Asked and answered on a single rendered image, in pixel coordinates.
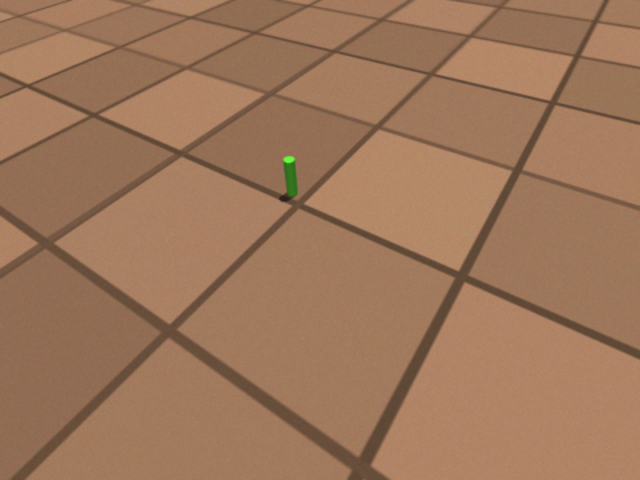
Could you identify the can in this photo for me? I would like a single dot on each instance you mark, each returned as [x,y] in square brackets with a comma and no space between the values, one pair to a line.
[290,175]

